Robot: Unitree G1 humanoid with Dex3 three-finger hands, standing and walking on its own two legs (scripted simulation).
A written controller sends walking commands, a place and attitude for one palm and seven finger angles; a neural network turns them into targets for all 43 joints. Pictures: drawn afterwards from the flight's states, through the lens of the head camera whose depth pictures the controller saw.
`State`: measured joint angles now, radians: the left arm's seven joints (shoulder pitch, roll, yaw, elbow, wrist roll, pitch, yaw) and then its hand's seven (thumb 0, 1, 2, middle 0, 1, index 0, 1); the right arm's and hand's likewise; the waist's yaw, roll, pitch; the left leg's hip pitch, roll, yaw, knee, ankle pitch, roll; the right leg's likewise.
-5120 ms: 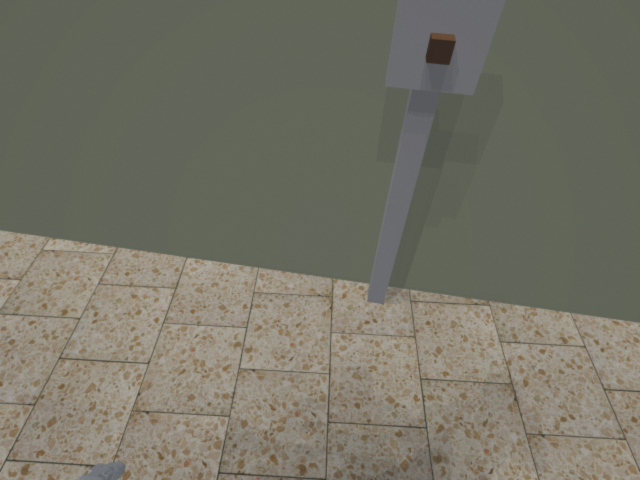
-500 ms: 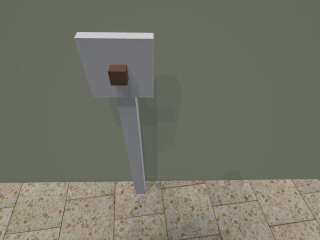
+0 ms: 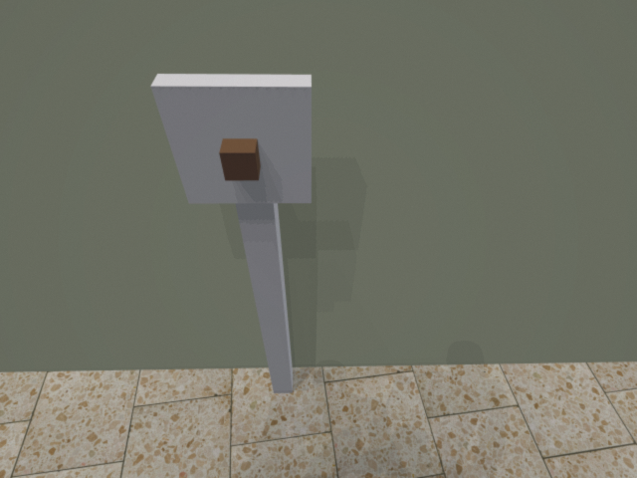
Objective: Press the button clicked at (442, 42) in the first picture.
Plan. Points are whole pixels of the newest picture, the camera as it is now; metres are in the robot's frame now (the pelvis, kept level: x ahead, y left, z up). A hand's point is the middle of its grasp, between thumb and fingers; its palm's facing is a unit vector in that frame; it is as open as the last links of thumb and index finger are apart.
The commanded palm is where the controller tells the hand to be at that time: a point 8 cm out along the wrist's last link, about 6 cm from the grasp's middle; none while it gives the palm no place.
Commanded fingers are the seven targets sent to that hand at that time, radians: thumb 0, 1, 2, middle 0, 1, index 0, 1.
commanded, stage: come to a stop and stand still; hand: left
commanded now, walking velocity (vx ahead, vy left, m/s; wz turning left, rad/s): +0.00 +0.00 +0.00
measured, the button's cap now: (241, 158) +0.45 +0.13 +0.17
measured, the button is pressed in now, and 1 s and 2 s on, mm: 0 0 0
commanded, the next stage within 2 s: look again from close up in 0.02 s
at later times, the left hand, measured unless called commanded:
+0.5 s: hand out of the picture +0.00 +0.21 -0.18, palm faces +0.01 -0.97 -0.23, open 7.4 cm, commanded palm none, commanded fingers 0.00 0.90 0.90 -0.20 -0.30 -0.20 -0.30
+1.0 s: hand out of the picture -0.03 +0.18 -0.19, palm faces +0.04 -0.98 -0.19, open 7.4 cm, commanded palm none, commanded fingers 0.00 0.90 0.90 -0.20 -0.30 -0.20 -0.30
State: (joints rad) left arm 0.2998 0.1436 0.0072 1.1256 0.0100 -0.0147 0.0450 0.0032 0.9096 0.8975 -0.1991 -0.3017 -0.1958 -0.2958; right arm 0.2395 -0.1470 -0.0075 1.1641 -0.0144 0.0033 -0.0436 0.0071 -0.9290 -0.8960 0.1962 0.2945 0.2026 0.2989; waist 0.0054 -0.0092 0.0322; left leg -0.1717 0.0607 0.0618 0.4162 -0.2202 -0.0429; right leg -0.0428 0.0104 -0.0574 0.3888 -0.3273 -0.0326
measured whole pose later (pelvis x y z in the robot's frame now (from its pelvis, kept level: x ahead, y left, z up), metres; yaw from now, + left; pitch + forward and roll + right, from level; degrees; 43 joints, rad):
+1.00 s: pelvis -0.01 +0.00 -0.01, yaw +2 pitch +1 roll +0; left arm 0.32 0.17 0.01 1.07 0.03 0.01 0.03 0.00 0.91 0.90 -0.20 -0.30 -0.20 -0.30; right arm 0.26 -0.15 -0.01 1.09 -0.03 0.01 -0.03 0.01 -0.92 -0.90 0.20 0.29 0.20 0.30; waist 0.00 -0.01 0.02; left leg -0.33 0.04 0.01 0.57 -0.27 -0.03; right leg -0.19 0.00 -0.08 0.55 -0.39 -0.03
